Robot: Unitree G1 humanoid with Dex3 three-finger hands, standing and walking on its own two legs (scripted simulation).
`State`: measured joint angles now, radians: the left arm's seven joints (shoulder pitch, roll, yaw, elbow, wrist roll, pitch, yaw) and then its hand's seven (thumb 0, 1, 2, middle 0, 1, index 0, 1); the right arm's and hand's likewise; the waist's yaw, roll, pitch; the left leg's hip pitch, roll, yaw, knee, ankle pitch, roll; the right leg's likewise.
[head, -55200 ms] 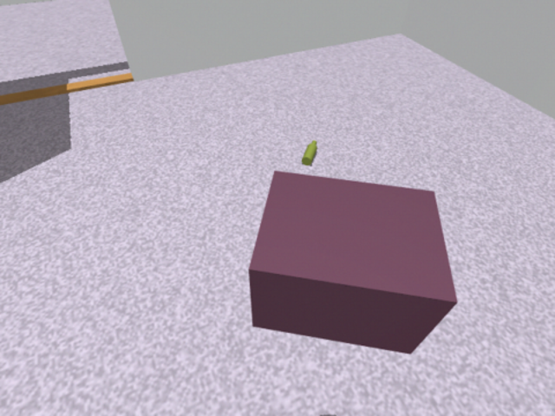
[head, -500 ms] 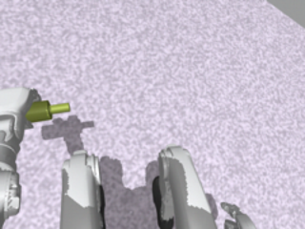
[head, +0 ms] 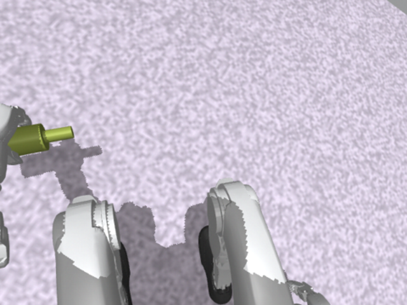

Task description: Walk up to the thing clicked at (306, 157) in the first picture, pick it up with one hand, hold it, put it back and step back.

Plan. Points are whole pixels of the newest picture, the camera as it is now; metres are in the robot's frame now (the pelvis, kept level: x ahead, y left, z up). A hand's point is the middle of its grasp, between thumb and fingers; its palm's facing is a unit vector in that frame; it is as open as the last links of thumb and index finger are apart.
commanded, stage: crouch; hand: left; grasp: from above
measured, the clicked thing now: (21, 141) +0.45 +0.31 -0.20
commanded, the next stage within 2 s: lower in 0.14 s
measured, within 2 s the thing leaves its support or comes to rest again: neither
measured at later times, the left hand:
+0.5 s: hand (14, 149) +0.44 +0.33 -0.21, palm faces -0.46 -0.12 -0.88, open 8.4 cm
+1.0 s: hand (28, 151) +0.44 +0.32 -0.27, palm faces -0.45 -0.14 -0.88, open 8.4 cm
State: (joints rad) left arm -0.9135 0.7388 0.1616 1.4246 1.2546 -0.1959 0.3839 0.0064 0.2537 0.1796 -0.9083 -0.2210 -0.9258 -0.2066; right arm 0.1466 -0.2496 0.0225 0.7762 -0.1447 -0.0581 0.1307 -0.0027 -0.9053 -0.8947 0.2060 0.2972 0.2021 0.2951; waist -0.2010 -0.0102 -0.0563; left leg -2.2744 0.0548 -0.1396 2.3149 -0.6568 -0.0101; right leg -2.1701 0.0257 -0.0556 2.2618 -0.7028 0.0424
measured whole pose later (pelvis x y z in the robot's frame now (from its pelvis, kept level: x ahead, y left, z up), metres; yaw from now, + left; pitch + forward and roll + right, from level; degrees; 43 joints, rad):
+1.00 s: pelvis +0.01 +0.00 -0.05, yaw -4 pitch +31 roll -10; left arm -0.92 0.88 0.23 1.56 1.28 -0.25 0.50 0.00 0.25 0.19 -0.92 -0.21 -0.93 -0.21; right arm 0.07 -0.27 0.14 0.77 -0.23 -0.10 0.18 0.00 -0.90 -0.89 0.21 0.30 0.20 0.30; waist -0.26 -0.09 0.07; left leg -2.38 0.05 -0.23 2.53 -0.70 -0.03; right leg -2.25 0.06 -0.11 2.43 -0.73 0.05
